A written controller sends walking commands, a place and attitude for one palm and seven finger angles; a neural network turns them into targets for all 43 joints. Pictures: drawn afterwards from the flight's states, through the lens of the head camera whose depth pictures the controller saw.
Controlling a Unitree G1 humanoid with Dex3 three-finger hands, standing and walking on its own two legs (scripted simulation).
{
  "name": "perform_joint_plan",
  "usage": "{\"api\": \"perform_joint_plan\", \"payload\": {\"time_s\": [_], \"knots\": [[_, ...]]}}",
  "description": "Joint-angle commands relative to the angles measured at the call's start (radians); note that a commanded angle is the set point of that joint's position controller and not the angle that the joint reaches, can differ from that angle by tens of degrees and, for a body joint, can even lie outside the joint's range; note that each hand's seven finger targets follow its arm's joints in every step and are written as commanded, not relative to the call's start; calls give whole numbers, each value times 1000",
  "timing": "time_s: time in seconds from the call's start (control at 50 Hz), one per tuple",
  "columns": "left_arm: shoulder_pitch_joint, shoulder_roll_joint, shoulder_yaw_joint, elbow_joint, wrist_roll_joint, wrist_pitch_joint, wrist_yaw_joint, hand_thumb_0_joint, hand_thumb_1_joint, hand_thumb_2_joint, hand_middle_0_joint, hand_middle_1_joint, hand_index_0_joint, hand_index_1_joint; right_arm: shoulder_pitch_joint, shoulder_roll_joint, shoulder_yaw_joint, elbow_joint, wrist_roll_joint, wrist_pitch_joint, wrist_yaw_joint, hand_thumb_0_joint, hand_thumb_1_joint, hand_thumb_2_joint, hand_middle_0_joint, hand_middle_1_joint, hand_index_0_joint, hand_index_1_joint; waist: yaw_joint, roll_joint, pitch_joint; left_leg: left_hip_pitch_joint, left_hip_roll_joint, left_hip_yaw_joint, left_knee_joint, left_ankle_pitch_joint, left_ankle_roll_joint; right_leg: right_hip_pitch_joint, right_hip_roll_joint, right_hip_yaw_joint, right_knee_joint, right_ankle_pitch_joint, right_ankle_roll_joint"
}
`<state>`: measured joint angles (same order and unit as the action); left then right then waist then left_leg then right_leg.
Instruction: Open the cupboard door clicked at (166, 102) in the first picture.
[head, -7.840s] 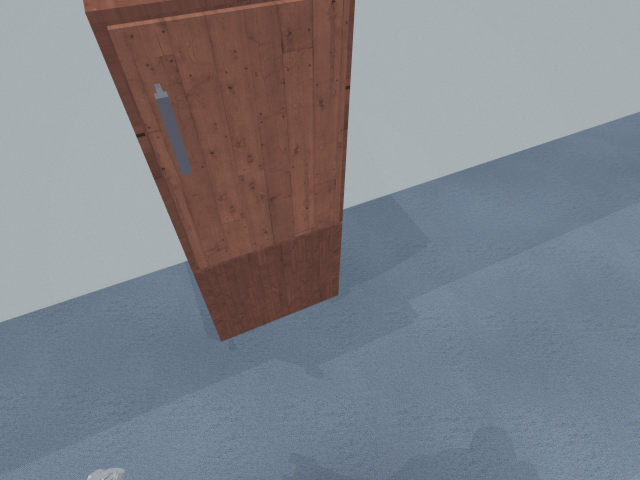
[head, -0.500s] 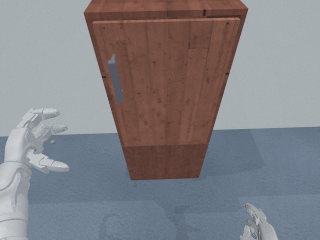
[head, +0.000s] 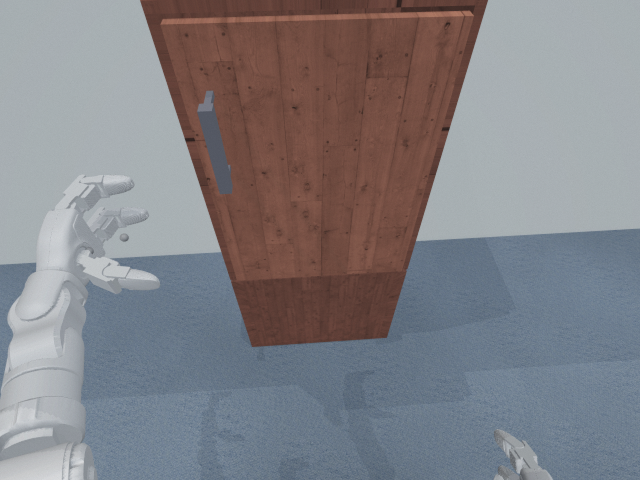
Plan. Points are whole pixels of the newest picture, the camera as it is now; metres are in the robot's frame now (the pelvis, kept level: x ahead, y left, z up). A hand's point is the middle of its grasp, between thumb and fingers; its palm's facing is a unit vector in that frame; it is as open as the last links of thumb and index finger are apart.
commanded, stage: move the hooked fingers beside the handle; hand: left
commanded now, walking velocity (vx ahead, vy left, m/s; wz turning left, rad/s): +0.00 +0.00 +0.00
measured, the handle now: (218, 144) +0.57 +0.19 +0.10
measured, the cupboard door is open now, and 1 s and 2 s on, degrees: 0 0 0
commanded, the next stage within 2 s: slide the fingers in behind the handle in 1.90 s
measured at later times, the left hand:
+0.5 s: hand (153, 200) +0.44 +0.25 +0.11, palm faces +0.11 -0.99 +0.01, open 14.0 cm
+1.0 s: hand (171, 169) +0.50 +0.24 +0.11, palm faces +0.11 -0.99 +0.01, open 14.0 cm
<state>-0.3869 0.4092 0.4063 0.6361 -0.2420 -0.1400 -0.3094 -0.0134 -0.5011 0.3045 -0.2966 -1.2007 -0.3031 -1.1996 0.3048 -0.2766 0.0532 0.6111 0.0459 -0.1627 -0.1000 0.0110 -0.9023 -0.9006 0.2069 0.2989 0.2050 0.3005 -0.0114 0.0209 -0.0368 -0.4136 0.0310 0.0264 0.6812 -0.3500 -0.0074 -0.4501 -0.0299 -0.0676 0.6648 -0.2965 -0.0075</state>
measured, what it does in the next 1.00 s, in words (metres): stands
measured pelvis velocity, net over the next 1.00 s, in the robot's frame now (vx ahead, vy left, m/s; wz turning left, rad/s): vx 0.01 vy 0.01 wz -0.03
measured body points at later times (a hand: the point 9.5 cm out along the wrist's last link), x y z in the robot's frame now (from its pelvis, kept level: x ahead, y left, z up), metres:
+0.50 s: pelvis +0.01 +0.01 -0.01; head +0.06 +0.01 +0.44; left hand +0.42 +0.30 +0.11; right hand +0.08 -0.26 -0.11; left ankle +0.00 +0.12 -0.72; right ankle +0.03 -0.12 -0.72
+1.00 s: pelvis +0.01 +0.01 -0.01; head +0.10 +0.02 +0.43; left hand +0.49 +0.30 +0.11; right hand +0.01 -0.26 -0.12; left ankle +0.00 +0.12 -0.72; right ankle +0.03 -0.12 -0.72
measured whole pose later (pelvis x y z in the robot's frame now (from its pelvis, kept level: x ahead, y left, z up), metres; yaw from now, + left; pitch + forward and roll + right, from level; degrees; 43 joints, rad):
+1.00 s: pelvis +0.01 +0.01 -0.01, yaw -2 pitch +14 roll -2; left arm -0.86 0.57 0.47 1.16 -0.12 -0.31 -0.27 -0.01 -0.50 0.30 -0.30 -1.20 -0.30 -1.20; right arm 0.43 -0.28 0.03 0.64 0.01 0.01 -0.05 0.01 -0.90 -0.90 0.21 0.30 0.20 0.30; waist -0.13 0.01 -0.08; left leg -0.64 0.05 0.03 0.80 -0.40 0.00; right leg -0.67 -0.01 -0.05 0.73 -0.32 0.00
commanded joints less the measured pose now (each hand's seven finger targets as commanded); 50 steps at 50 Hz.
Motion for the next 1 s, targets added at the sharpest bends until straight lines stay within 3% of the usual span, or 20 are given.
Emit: {"api": "perform_joint_plan", "payload": {"time_s": [0.0, 0.04, 0.12, 0.18, 0.24, 0.3, 0.38, 0.42, 0.44, 0.48, 0.52, 0.58, 0.6, 0.64, 0.72, 0.76, 0.8, 0.88, 0.94, 0.98], "knots": [[-403, 254, 43, -187, -12, -105, -6, 0, -500, 300, -300, -1200, -300, -1200, -11, -135, -63, -117, 2, -32, -9, 0, -900, -900, 200, 300, 200, 300, -11, 32, -282, 57, -34, -26, -87, 209, 28, 143, 35, 41, -69, 222, -15], [-416, 286, 65, -118, -15, -104, -8, 0, -500, 300, -300, -1200, -300, -1200, 5, -146, -63, -103, 1, -21, -9, 0, -900, -900, 200, 300, 200, 300, -14, -29, -252, 12, -34, -24, -84, 188, 32, 149, 34, 46, -72, 210, -10], [-500, 290, 41, -110, 12, -116, -10, 0, -500, 300, -300, -1200, -300, -1200, 24, -143, -67, -103, -1, -4, -3, 0, -900, -900, 200, 300, 200, 300, -19, 71, -306, 38, -36, -25, -75, 222, 29, 130, 33, 44, -54, 238, -16], [-513, 305, 62, -81, 6, -136, -4, 0, -500, 300, -300, -1200, -300, -1200, 39, -144, -71, -101, -3, 8, 1, 0, -900, -900, 200, 300, 200, 300, -19, 32, -335, 27, -35, -21, -64, 243, 31, 155, 36, 49, -47, 273, -13], [-550, 314, 60, 3, 12, -143, -1, 0, -500, 300, -300, -1200, -300, -1200, 58, -152, -71, -90, -4, 20, 3, 0, -900, -900, 200, 300, 200, 300, -32, -1, -295, -9, -32, -24, -60, 212, 34, 126, 39, 46, -44, 240, -12], [-593, 326, 54, 19, 35, -154, 2, 0, -500, 300, -300, -1200, -300, -1200, 69, -151, -75, -88, -4, 33, 8, 0, -900, -900, 200, 300, 200, 300, -31, 72, -322, 5, -33, -23, -52, 234, 31, 109, 38, 47, -34, 257, -17], [-614, 326, 61, 45, 30, -172, 9, 0, -500, 300, -300, -1200, -300, -1200, 90, -153, -79, -87, -8, 49, 15, 0, -900, -900, 200, 300, 200, 300, -34, 32, -365, 11, -29, -28, -41, 270, 30, 116, 44, 42, -22, 290, -14], [-657, 335, 57, 99, 39, -170, 11, 0, -500, 300, -300, -1200, -300, -1200, 98, -158, -78, -77, -7, 58, 15, 0, -900, -900, 200, 300, 200, 300, -53, 24, -328, -18, -29, -23, -37, 235, 32, 87, 43, 43, -26, 266, -11], [-666, 350, 69, 145, 42, -168, 14, 0, -500, 300, -300, -1200, -300, -1200, 108, -160, -76, -72, -10, 65, 14, 0, -900, -900, 200, 300, 200, 300, -57, -14, -306, -44, -29, -25, -34, 223, 36, 89, 43, 45, -26, 259, -9], [-720, 382, 75, 151, 62, -180, 17, 0, -500, 300, -300, -1200, -300, -1200, 115, -161, -78, -72, -12, 73, 15, 0, -900, -900, 200, 300, 200, 300, -58, 31, -334, -40, -30, -25, -29, 219, 35, 77, 41, 50, -20, 254, -9], [-786, 346, 29, 138, 76, -201, 18, 0, -500, 300, -300, -1200, -300, -1200, 123, -154, -77, -68, -14, 78, 19, 0, -900, -900, 200, 300, 200, 300, -73, 84, -355, -7, -28, -32, -20, 240, 32, 46, 44, 44, -11, 255, -13], [-812, 325, 22, 178, 68, -219, 25, 0, -500, 300, -300, -1200, -300, -1200, 142, -157, -81, -57, -18, 86, 22, 0, -900, -900, 200, 300, 200, 300, -85, 78, -388, 16, -22, -40, -4, 265, 28, 21, 49, 40, -3, 260, -12], [-817, 356, 48, 202, 69, -219, 29, 0, -500, 300, -300, -1200, -300, -1200, 152, -163, -82, -48, -20, 90, 21, 0, -900, -900, 200, 300, 200, 300, -85, 37, -389, 0, -20, -44, -2, 264, 30, 27, 50, 39, -1, 265, -10], [-842, 365, 48, 250, 78, -213, 34, 0, -500, 300, -300, -1200, -300, -1200, 164, -166, -80, -44, -23, 99, 22, 0, -900, -900, 200, 300, 200, 300, -95, 24, -374, -29, -22, -44, 2, 257, 33, 23, 50, 38, 4, 263, -10], [-859, 393, 58, 264, 104, -218, 44, 0, -500, 300, -300, -1200, -300, -1200, 181, -165, -81, -47, -29, 116, 32, 0, -900, -900, 200, 300, 200, 300, -89, 78, -417, -26, -22, -36, 16, 294, 31, 26, 49, 44, 15, 299, -9], [-874, 453, 98, 286, 106, -224, 49, 0, -500, 300, -300, -1200, -300, -1200, 197, -172, -80, -48, -30, 128, 33, 0, -900, -900, 200, 300, 200, 300, -92, 22, -425, -64, -20, -39, 19, 300, 34, 55, 52, 46, 22, 317, -5], [-875, 458, 94, 305, 113, -228, 43, 0, -500, 300, -300, -1200, -300, -1200, 198, -170, -79, -54, -30, 136, 34, 0, -900, -900, 200, 300, 200, 300, -94, 56, -417, -75, -21, -31, 23, 293, 34, 52, 53, 51, 22, 322, -6], [-902, 444, 88, 278, 112, -246, 39, 0, -500, 300, -300, -1200, -300, -1200, 221, -170, -87, -50, -35, 148, 40, 0, -900, -900, 200, 300, 200, 300, -101, 95, -477, -7, -14, -41, 36, 358, 29, 20, 60, 43, 29, 334, -8], [-905, 410, 62, 336, 105, -228, 31, 0, -500, 300, -300, -1200, -300, -1200, 234, -173, -84, -43, -36, 158, 41, 0, -900, -900, 200, 300, 200, 300, -121, 57, -419, -50, -14, -36, 37, 332, 35, 10, 62, 41, 20, 329, -6], [-937, 459, 80, 366, 121, -215, 33, 0, -500, 300, -300, -1200, -300, -1200, 243, -180, -84, -37, -36, 165, 40, 0, -900, -900, 200, 300, 200, 300, -128, 61, -399, -84, -15, -34, 34, 285, 37, 1, 59, 46, 15, 304, -2]]}}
